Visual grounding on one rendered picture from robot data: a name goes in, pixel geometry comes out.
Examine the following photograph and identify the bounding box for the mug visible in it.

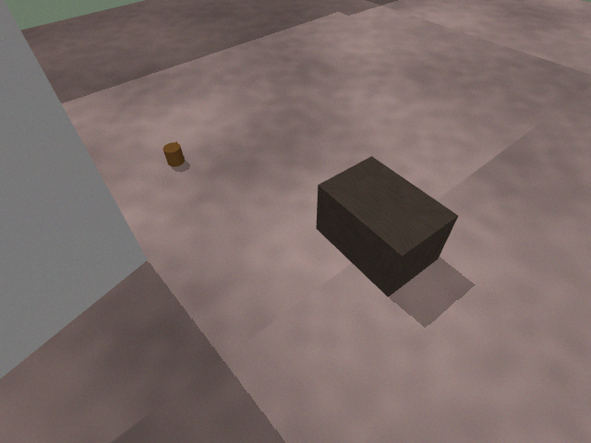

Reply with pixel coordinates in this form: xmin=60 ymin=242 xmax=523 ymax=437
xmin=163 ymin=142 xmax=185 ymax=167

